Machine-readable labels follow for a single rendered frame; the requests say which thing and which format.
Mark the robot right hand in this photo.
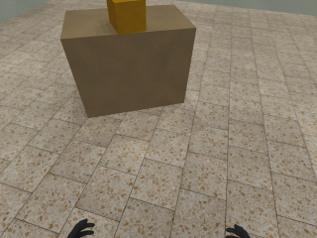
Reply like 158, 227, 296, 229
225, 224, 251, 238

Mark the robot left hand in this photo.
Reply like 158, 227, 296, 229
66, 218, 95, 238

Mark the carton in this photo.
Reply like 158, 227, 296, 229
106, 0, 147, 35

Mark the pedestal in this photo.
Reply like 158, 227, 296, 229
60, 4, 197, 118

